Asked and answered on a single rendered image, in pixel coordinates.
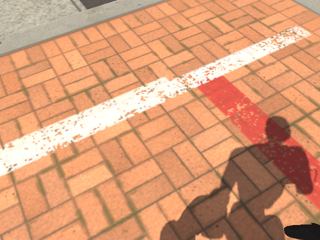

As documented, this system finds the right robot hand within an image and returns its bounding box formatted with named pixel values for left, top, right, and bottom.
left=284, top=223, right=320, bottom=240

